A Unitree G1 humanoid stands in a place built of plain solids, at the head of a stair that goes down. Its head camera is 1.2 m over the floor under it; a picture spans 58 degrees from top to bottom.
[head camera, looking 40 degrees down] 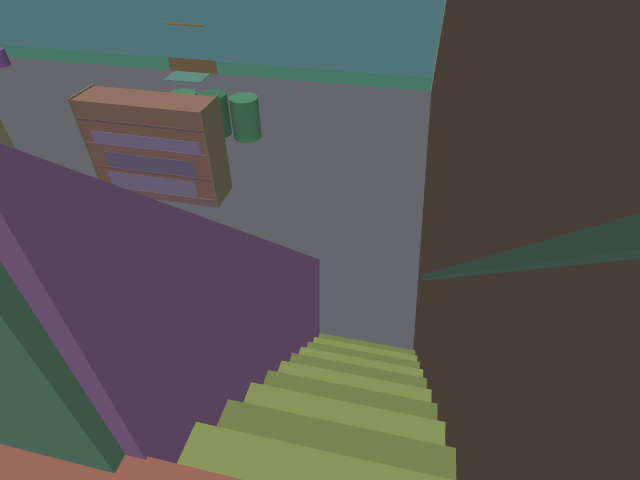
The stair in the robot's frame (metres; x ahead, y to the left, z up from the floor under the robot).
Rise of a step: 0.21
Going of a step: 0.21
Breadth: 0.90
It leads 13 degrees to the right of straight ahead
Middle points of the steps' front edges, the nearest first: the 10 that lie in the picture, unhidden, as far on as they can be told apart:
0.63 -0.02 -0.21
0.84 -0.07 -0.43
1.04 -0.11 -0.64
1.25 -0.16 -0.85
1.46 -0.20 -1.06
1.66 -0.25 -1.28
1.87 -0.30 -1.49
2.08 -0.34 -1.70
2.29 -0.39 -1.92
2.49 -0.44 -2.13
